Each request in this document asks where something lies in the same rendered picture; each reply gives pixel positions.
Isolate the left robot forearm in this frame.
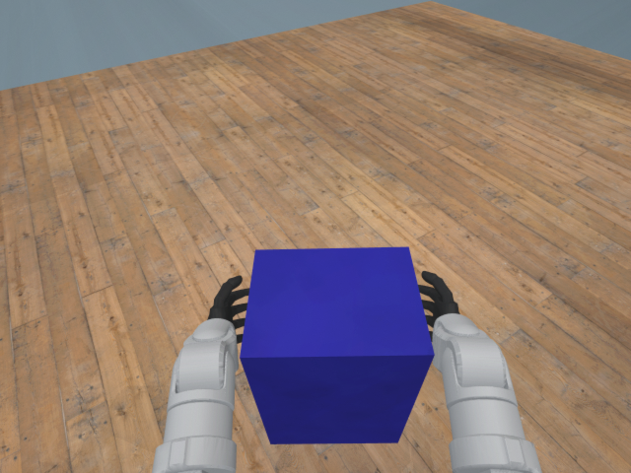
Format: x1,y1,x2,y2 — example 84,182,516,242
152,318,239,473

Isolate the robot left hand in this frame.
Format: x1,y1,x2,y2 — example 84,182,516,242
207,276,249,344

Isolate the carton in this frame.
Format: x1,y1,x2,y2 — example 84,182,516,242
240,247,435,444

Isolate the robot right hand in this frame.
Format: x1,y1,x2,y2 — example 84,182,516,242
418,271,460,341

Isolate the right robot forearm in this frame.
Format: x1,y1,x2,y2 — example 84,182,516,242
432,313,542,473

